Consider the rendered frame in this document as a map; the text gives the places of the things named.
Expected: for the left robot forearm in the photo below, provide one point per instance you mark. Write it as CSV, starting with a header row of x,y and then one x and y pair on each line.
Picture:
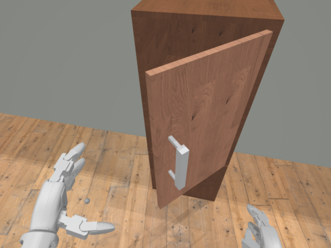
x,y
39,239

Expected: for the cupboard door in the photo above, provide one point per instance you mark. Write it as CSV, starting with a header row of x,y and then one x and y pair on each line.
x,y
200,101

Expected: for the robot right hand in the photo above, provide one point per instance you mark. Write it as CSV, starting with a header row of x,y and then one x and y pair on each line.
x,y
265,235

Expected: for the handle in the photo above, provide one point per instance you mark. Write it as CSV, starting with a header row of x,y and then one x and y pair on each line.
x,y
182,155

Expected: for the robot left hand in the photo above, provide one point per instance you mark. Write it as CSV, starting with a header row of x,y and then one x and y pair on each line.
x,y
47,213

